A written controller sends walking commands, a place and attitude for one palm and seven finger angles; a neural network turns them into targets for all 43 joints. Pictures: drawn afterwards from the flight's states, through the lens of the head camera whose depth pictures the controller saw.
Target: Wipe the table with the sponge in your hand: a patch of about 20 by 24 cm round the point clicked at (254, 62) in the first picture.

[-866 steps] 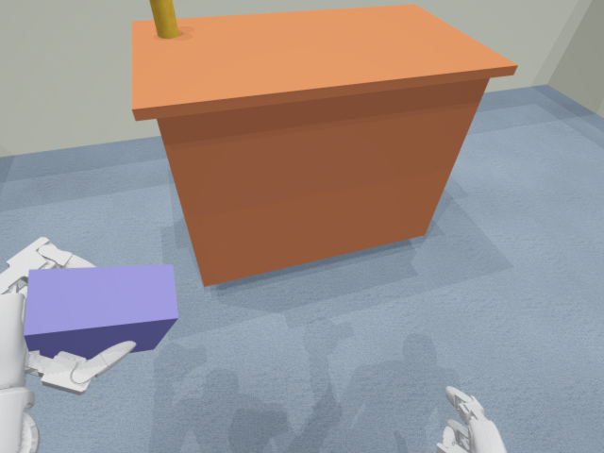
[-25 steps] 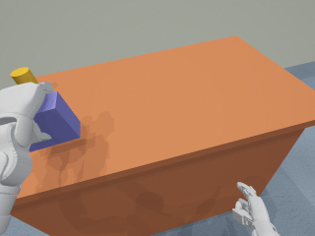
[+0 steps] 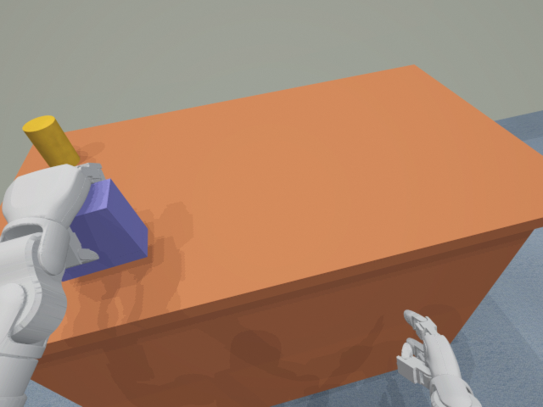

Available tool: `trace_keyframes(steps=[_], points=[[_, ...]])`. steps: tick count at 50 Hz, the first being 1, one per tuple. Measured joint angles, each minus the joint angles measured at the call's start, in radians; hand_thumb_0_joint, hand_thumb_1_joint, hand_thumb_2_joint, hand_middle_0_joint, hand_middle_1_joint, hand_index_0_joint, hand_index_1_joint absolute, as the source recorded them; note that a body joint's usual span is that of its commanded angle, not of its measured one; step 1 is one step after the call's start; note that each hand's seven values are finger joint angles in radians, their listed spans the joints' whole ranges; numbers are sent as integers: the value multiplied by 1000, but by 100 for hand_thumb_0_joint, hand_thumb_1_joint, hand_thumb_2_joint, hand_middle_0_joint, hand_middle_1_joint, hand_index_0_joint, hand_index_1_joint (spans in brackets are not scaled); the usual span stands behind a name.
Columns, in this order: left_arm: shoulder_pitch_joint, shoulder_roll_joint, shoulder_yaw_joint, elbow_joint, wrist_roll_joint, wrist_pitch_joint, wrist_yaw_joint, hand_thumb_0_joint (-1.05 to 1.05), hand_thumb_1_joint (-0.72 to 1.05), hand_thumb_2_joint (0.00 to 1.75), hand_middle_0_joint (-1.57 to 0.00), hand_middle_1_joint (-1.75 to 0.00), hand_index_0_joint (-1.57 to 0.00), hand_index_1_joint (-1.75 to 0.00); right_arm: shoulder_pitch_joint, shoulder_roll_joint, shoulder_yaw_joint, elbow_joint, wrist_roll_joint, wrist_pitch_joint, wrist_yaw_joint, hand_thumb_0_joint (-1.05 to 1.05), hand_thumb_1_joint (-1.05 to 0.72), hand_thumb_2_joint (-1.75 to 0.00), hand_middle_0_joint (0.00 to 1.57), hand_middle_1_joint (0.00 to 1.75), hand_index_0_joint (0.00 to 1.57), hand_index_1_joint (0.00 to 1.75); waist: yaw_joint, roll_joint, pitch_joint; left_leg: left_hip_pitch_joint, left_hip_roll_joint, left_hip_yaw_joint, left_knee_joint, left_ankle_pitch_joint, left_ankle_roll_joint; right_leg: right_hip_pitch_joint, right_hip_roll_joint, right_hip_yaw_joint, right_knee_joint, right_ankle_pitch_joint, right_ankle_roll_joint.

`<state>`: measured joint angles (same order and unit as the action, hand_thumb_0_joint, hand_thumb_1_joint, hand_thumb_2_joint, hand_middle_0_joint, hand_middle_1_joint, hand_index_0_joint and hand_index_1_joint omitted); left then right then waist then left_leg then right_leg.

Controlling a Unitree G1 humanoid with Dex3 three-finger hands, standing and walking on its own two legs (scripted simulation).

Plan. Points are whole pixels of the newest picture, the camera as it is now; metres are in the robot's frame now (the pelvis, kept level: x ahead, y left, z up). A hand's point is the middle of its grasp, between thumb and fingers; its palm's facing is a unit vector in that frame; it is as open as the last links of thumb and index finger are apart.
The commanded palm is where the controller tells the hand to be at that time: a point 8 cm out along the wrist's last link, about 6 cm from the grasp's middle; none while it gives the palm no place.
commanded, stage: lower the sponge onto the table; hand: left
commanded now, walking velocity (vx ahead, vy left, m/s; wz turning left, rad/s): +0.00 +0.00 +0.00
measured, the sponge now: (92, 240) +0.27 +0.32 +0.13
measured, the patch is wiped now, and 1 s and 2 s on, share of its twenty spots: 0.00 0.20 0.40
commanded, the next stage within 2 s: wipe forward along the first lane in 0.54 s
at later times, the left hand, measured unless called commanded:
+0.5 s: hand (83, 238) +0.26 +0.31 +0.15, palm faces +0.03 -0.05 -1.00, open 9.9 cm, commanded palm +0.23 +0.31 +0.23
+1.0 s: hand (83, 220) +0.29 +0.34 +0.15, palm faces -0.02 -0.01 -1.00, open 9.9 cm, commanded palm +0.27 +0.33 +0.21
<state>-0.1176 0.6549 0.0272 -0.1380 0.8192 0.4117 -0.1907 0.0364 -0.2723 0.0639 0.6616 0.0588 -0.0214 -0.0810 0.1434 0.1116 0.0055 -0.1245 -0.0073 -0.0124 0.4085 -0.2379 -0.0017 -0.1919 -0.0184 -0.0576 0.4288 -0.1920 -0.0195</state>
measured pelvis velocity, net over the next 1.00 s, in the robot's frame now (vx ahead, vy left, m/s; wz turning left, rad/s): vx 0.00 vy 0.00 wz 0.01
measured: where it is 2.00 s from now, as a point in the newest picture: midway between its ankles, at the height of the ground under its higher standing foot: outside the picture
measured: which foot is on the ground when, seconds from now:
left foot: down 0.00-1.00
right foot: down 0.00-1.00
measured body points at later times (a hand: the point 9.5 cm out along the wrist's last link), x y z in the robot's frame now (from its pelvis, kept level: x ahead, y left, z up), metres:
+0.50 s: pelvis +0.01 +0.00 +0.00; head +0.00 -0.04 +0.45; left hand +0.25 +0.31 +0.20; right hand +0.26 -0.19 -0.08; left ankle -0.01 +0.12 -0.74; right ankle +0.03 -0.11 -0.74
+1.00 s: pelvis +0.00 +0.00 +0.00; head +0.00 -0.05 +0.45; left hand +0.28 +0.33 +0.20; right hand +0.22 -0.22 -0.09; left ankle -0.01 +0.12 -0.74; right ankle +0.03 -0.11 -0.74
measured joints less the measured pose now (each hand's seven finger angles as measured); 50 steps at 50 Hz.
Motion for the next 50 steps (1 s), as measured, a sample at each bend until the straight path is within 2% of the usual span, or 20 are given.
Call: trace_keyframes(steps=[6, 12, 17, 22, 26, 33, 42, 50], points=[[19, -15, -44, -22, 10, -21, -14, 0, -47, 102, -76, -134, -75, -134, -4, 4, 4, -7, -3, -3, -4, 1, -91, -90, 20, 30, 20, 30, 6, -1, 3, 6, -4, -3, -6, 1, 4, 8, -4, -2, -5, -1, 2], [30, -25, -47, -33, 13, -46, 23, 0, -47, 102, -76, -134, -75, -134, -9, 19, 8, -4, -10, -6, 2, 1, -91, -90, 20, 30, 20, 30, 9, -7, 3, 17, 0, 2, -16, 2, 2, 16, 1, 3, -17, 3, 0], [47, -27, -24, -38, 12, -10, 40, 0, -47, 103, -76, -134, -75, -134, -11, 19, 9, -2, -9, 6, 14, 1, -91, -90, 20, 30, 20, 30, 5, -6, -3, 18, 3, 5, -18, 0, 0, 16, 4, 5, -19, 3, 0], [76, -20, -11, -37, 15, 14, 18, 0, -47, 103, -76, -134, -75, -134, -7, 7, 6, -7, -6, 16, 14, 1, -91, -90, 20, 30, 20, 30, 0, -5, -6, 11, 4, 3, -9, -5, 0, 10, 5, 4, -12, -2, 0], [97, -13, -14, -37, 20, -14, 4, 0, -47, 103, -76, -135, -75, -134, 5, -2, 0, -10, -6, 10, 4, 1, -91, -90, 20, 30, 20, 30, 0, -6, -1, 10, 5, -1, -2, -9, 0, 13, 6, -1, -9, -5, -1], [104, -4, 8, -15, 6, -84, 30, 0, -47, 103, -76, -134, -75, -134, 20, 0, -8, 0, -8, -2, -5, 1, -91, -90, 20, 30, 20, 30, 0, -7, -1, 10, 10, -4, 4, -12, -3, 18, 10, -3, -11, -5, -3], [6, 5, 4, 132, 30, -89, 30, -1, -47, 103, -76, -134, -76, -134, 29, -3, -5, 13, 1, 0, -17, 1, -91, -90, 20, 30, 20, 30, -16, -8, -2, -7, 9, -12, 7, -6, -5, 4, 10, -11, -11, 1, -6], [-93, 15, 15, 271, 46, -144, 6, 0, -47, 103, -76, -134, -75, -134, 57, -10, -12, 12, 8, -2, -24, 1, -91, -90, 20, 30, 20, 30, -40, -10, -4, -26, 10, -17, 9, -2, -5, -10, 10, -16, -15, 6, -7]])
